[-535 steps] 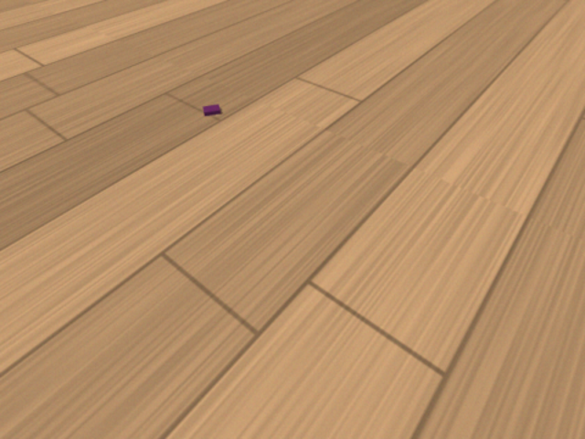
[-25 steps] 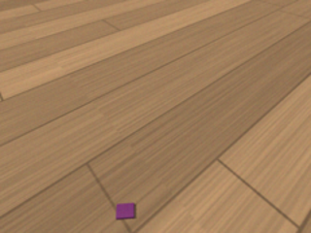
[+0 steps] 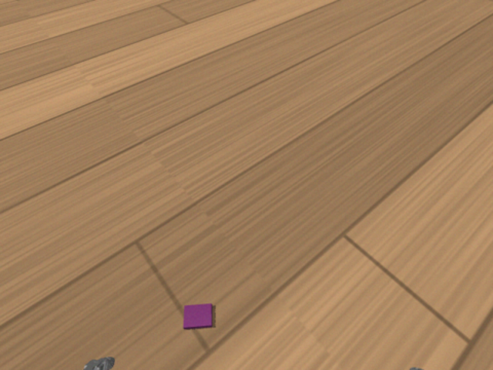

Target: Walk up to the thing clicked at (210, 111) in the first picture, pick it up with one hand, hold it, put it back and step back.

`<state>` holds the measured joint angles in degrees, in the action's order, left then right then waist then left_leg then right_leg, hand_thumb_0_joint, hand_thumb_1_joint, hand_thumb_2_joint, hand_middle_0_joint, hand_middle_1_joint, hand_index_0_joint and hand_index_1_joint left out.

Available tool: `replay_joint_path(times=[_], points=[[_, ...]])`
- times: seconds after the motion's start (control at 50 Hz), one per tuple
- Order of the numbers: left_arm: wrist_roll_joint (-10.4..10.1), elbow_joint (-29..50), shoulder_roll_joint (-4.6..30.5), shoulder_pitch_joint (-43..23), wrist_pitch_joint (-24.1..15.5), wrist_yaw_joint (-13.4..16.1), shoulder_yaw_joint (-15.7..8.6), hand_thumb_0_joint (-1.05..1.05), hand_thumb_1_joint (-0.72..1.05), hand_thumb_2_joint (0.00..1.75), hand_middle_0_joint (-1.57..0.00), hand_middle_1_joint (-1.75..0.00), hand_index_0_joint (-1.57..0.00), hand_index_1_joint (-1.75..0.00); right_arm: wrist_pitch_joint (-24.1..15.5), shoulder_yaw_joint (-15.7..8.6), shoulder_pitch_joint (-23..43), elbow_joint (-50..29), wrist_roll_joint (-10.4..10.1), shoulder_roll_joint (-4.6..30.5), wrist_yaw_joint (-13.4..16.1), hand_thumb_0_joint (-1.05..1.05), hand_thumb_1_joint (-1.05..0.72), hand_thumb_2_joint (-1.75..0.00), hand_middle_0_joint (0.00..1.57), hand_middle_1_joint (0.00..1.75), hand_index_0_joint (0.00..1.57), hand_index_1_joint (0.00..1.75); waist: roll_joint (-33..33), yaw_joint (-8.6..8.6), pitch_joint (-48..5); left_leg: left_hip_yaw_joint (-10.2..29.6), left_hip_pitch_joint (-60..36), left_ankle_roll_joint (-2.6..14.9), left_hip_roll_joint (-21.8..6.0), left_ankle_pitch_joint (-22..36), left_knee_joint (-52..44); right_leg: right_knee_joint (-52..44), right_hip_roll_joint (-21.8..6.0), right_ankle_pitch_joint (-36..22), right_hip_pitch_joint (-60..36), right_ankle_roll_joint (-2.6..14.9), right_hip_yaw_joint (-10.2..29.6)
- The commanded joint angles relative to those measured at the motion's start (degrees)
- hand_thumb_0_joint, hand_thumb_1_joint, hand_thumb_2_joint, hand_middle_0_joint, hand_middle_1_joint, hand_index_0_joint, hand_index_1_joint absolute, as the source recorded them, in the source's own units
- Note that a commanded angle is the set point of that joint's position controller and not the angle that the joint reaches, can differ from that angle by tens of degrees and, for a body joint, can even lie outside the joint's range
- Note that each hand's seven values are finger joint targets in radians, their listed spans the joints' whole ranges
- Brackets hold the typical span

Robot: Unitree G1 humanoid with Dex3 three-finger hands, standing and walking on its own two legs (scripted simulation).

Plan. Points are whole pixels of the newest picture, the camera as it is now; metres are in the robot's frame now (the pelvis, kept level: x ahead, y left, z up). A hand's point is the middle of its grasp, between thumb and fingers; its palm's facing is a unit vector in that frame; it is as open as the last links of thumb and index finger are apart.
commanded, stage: rise first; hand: left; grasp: from above
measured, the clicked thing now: (198, 316) +0.42 +0.22 -0.76
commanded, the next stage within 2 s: none
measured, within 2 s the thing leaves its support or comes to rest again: neither
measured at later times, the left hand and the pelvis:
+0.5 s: hand out of the picture +0.14 +0.26 -0.22, palm faces -0.12 -0.89 -0.43, open 13.5 cm; pelvis -0.01 +0.01 -0.08, yaw -1 degrees
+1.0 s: hand out of the picture +0.15 +0.28 -0.32, palm faces -0.36 -0.72 -0.59, open 13.7 cm; pelvis -0.03 +0.00 -0.17, yaw -1 degrees
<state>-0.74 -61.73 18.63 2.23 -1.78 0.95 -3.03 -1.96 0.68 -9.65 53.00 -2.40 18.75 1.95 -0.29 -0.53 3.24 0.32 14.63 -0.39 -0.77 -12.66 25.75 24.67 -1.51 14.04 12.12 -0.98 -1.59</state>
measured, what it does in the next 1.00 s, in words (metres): lowers itself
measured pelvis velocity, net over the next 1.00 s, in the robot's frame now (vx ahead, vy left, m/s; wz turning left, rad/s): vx -0.03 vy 0.00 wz -0.02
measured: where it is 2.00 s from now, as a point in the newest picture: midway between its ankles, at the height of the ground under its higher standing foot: outside the picture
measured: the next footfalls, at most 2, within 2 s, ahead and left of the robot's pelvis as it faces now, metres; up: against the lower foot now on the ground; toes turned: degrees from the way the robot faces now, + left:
none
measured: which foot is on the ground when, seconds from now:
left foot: down 0.00-1.00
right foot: down 0.00-1.00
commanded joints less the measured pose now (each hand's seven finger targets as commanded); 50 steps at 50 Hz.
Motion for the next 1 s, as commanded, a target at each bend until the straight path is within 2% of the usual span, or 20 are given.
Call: replay_joint_path(times=[0.0,0.02,0.04,0.08,0.1,0.12,0.16,0.22,0.26,0.3,0.36,0.4,0.54,0.6,0.76,0.82,0.84,0.88,0.96,0.98], points=[[3.43,4.26,16.79,-9.90,-1.30,-1.02,-7.95,0.00,0.28,0.89,-0.17,-0.85,-0.18,-0.84,-1.84,-4.58,-3.59,-9.23,0.24,7.51,1.00,0.00,-0.88,-0.89,0.20,0.30,0.20,0.30,-0.26,-0.71,-13.55,-2.38,2.77,0.95,1.44,7.01,4.67,4.49,1.37,-9.20,5.59,1.69,0.11],[5.19,-0.02,14.91,-4.36,-0.29,-1.87,-8.14,0.00,0.22,0.87,-0.16,-0.91,-0.19,-0.88,-1.83,-5.19,-5.11,-9.21,0.99,7.20,0.55,0.00,-0.88,-0.89,0.20,0.30,0.20,0.30,0.89,-0.64,-14.81,-2.01,5.25,0.98,1.63,8.45,7.53,7.21,1.36,-10.83,7.01,1.62,0.19],[6.63,-0.36,14.20,-0.24,0.48,-2.55,-8.84,0.00,0.14,0.89,-0.15,-0.94,-0.18,-0.91,-1.84,-5.77,-5.82,-10.18,1.39,6.87,0.11,0.00,-0.88,-0.89,0.20,0.30,0.20,0.30,-0.13,1.17,-16.58,-1.81,6.31,0.64,1.79,10.33,9.06,9.00,1.45,-11.74,7.13,1.88,0.04],[8.04,8.19,15.56,-0.76,1.64,-2.51,-10.29,0.00,-0.02,0.90,-0.16,-0.95,-0.17,-0.94,-1.95,-6.25,-5.07,-13.93,1.18,6.33,-0.06,0.00,-0.86,-0.89,0.20,0.30,0.20,0.30,-4.01,2.82,-22.95,-1.97,3.66,0.09,2.00,13.06,9.17,9.76,1.55,-13.24,4.82,2.21,0.24],[8.58,7.80,13.60,0.93,3.10,-2.20,-9.15,0.00,-0.10,0.89,-0.17,-0.96,-0.18,-0.95,-1.92,-5.92,-4.37,-15.20,1.06,5.82,-0.19,0.00,-0.86,-0.89,0.20,0.30,0.20,0.30,-3.95,3.13,-20.61,-1.97,5.34,0.00,2.14,12.23,9.02,9.37,1.57,-11.98,5.81,2.21,0.15],[9.14,6.26,10.40,2.23,4.86,-2.12,-7.26,0.00,-0.18,0.89,-0.17,-0.97,-0.18,-0.96,-1.85,-5.70,-3.53,-16.28,0.97,5.52,-0.36,0.00,-0.85,-0.88,0.20,0.30,0.20,0.30,-2.54,2.26,-16.94,-1.88,7.86,-0.05,1.94,10.48,9.47,9.52,1.82,-10.00,8.33,2.19,-0.04],[9.98,10.45,11.92,-3.86,7.02,-1.54,-7.23,0.00,-0.34,0.91,-0.18,-0.95,-0.16,-0.96,-2.09,-5.71,-1.51,-18.67,0.73,5.69,-0.51,0.00,-0.84,-0.88,0.20,0.30,0.20,0.30,-1.47,1.28,-14.81,-1.32,11.02,0.02,1.28,6.85,11.05,10.56,2.08,-5.87,11.93,2.10,-0.52],[10.61,12.37,10.59,-1.99,8.72,-0.95,-6.90,0.00,-0.49,0.93,-0.17,-0.97,-0.15,-0.99,-3.10,-5.82,-1.93,-20.81,0.84,5.22,-0.93,0.00,-0.86,-0.89,0.20,0.30,0.20,0.30,-0.27,0.45,-13.28,-1.20,15.80,0.18,0.77,1.13,14.47,13.92,2.57,0.27,17.77,2.09,-0.77],[11.10,14.99,9.46,-1.51,8.65,-0.78,-7.13,0.00,-0.50,0.93,-0.15,-0.99,-0.14,-1.00,-4.06,-6.05,-3.34,-21.59,0.97,4.92,-1.09,0.00,-0.86,-0.89,0.20,0.30,0.20,0.30,1.34,-0.47,-15.18,-1.03,17.71,0.60,0.62,0.40,17.89,17.14,2.61,0.64,20.37,1.96,-0.76],[11.85,20.21,11.67,-1.99,7.38,-0.29,-9.50,0.00,-0.50,0.93,-0.16,-0.99,-0.15,-1.00,-5.13,-6.34,-3.71,-22.24,1.33,4.55,-1.16,0.00,-0.87,-0.89,0.20,0.30,0.20,0.30,-0.90,0.34,-18.60,-0.75,19.53,0.49,0.42,1.97,21.65,21.57,2.45,-0.55,22.59,2.13,-0.67],[12.83,26.59,10.77,1.45,6.03,0.06,-9.08,0.00,-0.50,0.92,-0.16,-1.00,-0.15,-1.01,-6.25,-6.56,-3.80,-23.67,1.62,3.91,-1.00,0.00,-0.87,-0.89,0.20,0.30,0.20,0.30,-1.89,-0.35,-22.83,-0.54,20.91,0.68,0.19,4.45,26.21,26.26,2.29,-2.86,25.91,2.09,-0.26],[13.83,31.29,12.89,2.38,6.09,0.43,-10.53,0.00,-0.49,0.92,-0.18,-0.99,-0.16,-1.00,-6.67,-6.88,-3.62,-24.34,1.76,3.96,-0.54,0.00,-0.87,-0.89,0.20,0.30,0.20,0.30,-3.56,-0.22,-24.72,-0.92,21.24,0.73,0.19,4.53,28.05,27.52,2.07,-3.52,27.53,1.93,0.34],[14.81,39.13,10.38,11.58,9.69,0.31,-9.07,0.00,-0.49,0.91,-0.22,-0.92,-0.19,-0.95,-7.51,-6.54,-2.37,-26.31,2.14,3.71,-0.07,0.00,-0.89,-0.90,0.20,0.30,0.20,0.30,-4.76,-0.52,-24.96,0.76,24.58,0.47,-0.51,3.82,30.95,31.30,2.18,-0.84,31.97,2.11,-0.38],[16.02,39.91,9.49,12.52,10.86,0.37,-8.09,0.00,-0.50,0.91,-0.20,-0.94,-0.18,-0.96,-7.86,-6.22,-2.01,-27.15,2.14,3.49,-0.26,0.00,-0.89,-0.90,0.20,0.30,0.20,0.30,-3.98,-1.59,-25.53,1.19,26.74,0.64,-0.75,4.14,33.47,33.76,2.29,-0.58,34.71,2.15,-0.60],[18.11,45.95,10.01,14.42,10.54,0.64,-8.66,0.00,-0.48,0.89,-0.20,-0.93,-0.19,-0.95,-9.33,-6.16,-0.42,-29.59,2.30,3.30,-0.84,0.00,-0.89,-0.90,0.20,0.30,0.20,0.30,-5.46,-0.61,-27.27,2.22,33.30,0.46,-0.62,-2.25,38.35,40.79,2.35,4.61,43.04,2.42,-0.74],[20.60,43.05,11.81,8.71,9.18,1.19,-8.87,0.00,-0.48,0.88,-0.22,-0.93,-0.20,-0.95,-10.08,-5.97,0.38,-28.87,2.12,3.77,-0.97,0.00,-0.91,-0.90,0.20,0.30,0.20,0.30,-3.55,-2.15,-25.51,2.23,39.96,0.88,-0.28,-5.78,42.84,44.04,2.27,6.59,48.06,2.29,-0.46],[21.71,41.92,12.42,7.20,8.26,1.27,-8.93,0.00,-0.48,0.88,-0.22,-0.93,-0.20,-0.95,-10.36,-6.05,0.66,-28.60,2.20,3.63,-1.03,0.00,-0.91,-0.90,0.20,0.30,0.20,0.30,-3.34,-1.74,-25.11,1.98,42.63,1.10,-0.08,-7.97,44.71,45.43,2.07,8.16,50.24,2.26,-0.26],[24.32,37.89,13.74,4.87,5.95,1.60,-9.62,0.00,-0.47,0.88,-0.22,-0.92,-0.20,-0.93,-10.69,-6.22,0.97,-27.37,2.25,4.21,-1.21,0.00,-0.91,-0.90,0.20,0.30,0.20,0.30,-3.15,-1.71,-26.56,2.18,45.75,1.02,-0.08,-8.00,48.02,49.48,2.06,8.74,54.16,2.40,-0.07],[29.70,36.56,13.61,0.32,0.36,2.26,-6.75,0.00,-0.44,0.88,-0.19,-0.95,-0.19,-0.96,-11.45,-7.07,1.26,-25.93,2.42,5.23,-2.05,0.00,-0.88,-0.89,0.20,0.30,0.20,0.30,-5.01,-1.66,-33.61,2.41,49.19,0.91,0.14,-5.93,55.21,57.42,2.07,7.53,61.84,2.54,0.07],[30.81,36.82,15.60,-1.88,-1.04,2.87,-7.73,0.00,-0.45,0.88,-0.20,-0.95,-0.20,-0.95,-11.64,-7.22,1.26,-25.35,2.34,5.76,-2.32,0.00,-0.89,-0.90,0.20,0.30,0.20,0.30,-5.77,-1.40,-35.18,2.60,50.04,0.78,0.10,-5.21,56.67,59.31,2.07,7.07,63.49,2.56,0.07]])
